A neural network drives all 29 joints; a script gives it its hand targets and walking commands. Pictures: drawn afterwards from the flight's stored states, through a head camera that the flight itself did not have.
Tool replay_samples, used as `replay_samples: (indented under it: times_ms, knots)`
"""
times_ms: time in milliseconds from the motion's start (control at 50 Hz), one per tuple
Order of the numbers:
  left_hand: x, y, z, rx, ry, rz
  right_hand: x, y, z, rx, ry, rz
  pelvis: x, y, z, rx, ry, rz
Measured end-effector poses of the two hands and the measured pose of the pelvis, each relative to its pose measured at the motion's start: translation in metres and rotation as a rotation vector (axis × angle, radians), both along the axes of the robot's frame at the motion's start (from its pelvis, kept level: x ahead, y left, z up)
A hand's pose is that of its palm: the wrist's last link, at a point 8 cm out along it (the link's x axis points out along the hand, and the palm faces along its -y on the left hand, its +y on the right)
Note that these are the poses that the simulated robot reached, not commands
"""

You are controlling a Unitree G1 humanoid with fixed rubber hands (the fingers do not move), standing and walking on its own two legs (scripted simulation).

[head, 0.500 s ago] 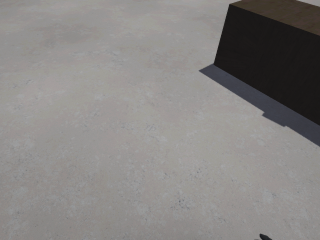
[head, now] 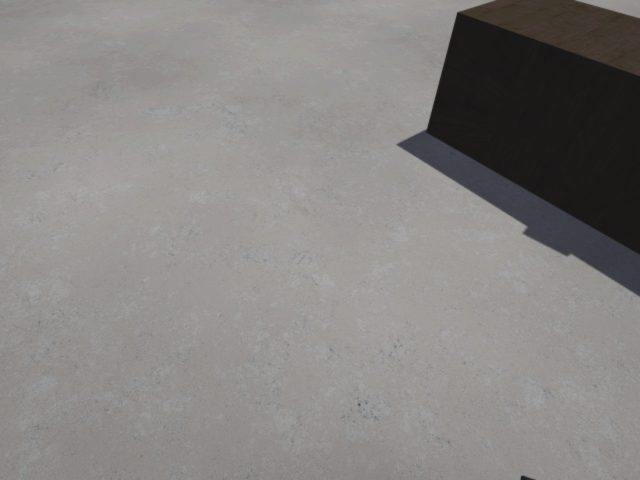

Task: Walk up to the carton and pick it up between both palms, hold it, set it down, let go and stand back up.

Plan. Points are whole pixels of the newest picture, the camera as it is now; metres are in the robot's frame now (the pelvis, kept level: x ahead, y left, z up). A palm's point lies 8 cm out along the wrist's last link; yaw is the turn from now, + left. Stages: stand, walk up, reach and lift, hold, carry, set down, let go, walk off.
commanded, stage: stand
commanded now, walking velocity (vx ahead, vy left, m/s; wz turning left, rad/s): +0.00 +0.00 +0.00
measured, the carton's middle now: out of the picture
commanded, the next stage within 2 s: walk up in 0.18 s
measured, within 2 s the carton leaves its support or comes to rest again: neither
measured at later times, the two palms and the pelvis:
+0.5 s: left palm out of the picture +0.11 +0.27 -0.11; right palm out of the picture +0.07 -0.34 -0.09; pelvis +0.01 -0.01 +0.00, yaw -4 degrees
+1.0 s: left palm (237, 355) +0.33 +0.14 -0.11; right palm out of the picture +0.11 -0.52 -0.08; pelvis +0.14 -0.14 -0.01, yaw -17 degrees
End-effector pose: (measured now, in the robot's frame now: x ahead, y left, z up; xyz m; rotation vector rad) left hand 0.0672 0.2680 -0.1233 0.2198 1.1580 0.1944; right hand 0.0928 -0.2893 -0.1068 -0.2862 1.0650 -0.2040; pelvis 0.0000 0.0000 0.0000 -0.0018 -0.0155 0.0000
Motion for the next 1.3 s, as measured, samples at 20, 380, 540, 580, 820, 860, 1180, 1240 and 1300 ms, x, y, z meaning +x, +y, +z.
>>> replay_samples:
  times_ms: [20,380,540,580,820,860,1180,1240,1300]
  knots:
    - [0.0,0.0,0.0,0.0,0.001,0.0,0.0,0.0,0.0,0.0,0.0,0.0,0.0,0.0,0.0,0.0,0.0,0.0]
    - [0.001,0.001,0.0,-0.009,0.009,-0.005,-0.001,-0.001,0.001,-0.003,0.0,-0.006,0.001,0.0,0.001,0.002,0.0,-0.005]
    - [0.062,-0.003,0.024,-0.011,-0.069,-0.134,-0.024,-0.075,0.018,-0.102,-0.042,-0.133,0.012,-0.023,0.0,0.019,0.007,-0.1]
    - [0.08,-0.009,0.03,0.005,-0.085,-0.164,-0.025,-0.099,0.022,-0.127,-0.054,-0.16,0.018,-0.035,-0.001,0.026,0.004,-0.124]
    - [0.164,-0.084,0.033,0.096,-0.078,-0.251,0.018,-0.206,0.017,-0.136,-0.102,-0.223,0.074,-0.12,-0.013,0.017,-0.022,-0.237]
    - [0.18,-0.092,0.036,0.094,-0.072,-0.261,0.022,-0.211,0.023,-0.138,-0.083,-0.231,0.086,-0.126,-0.008,0.01,-0.02,-0.248]
    - [0.355,-0.208,0.014,-0.017,-0.091,-0.422,0.021,-0.26,0.039,-0.186,0.121,-0.398,0.213,-0.199,-0.004,0.03,0.028,-0.381]
    - [0.389,-0.238,0.014,-0.005,-0.094,-0.453,0.037,-0.279,0.028,-0.166,0.128,-0.418,0.237,-0.223,-0.01,0.038,0.026,-0.405]
    - [0.421,-0.27,0.012,0.02,-0.113,-0.472,0.06,-0.307,0.009,-0.145,0.117,-0.434,0.262,-0.254,-0.02,0.03,0.018,-0.422]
